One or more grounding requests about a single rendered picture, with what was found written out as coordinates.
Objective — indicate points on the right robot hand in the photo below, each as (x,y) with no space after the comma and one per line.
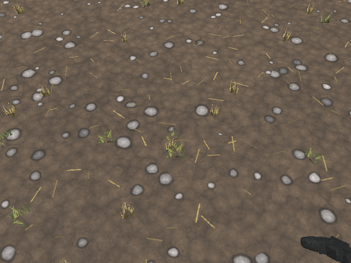
(332,247)

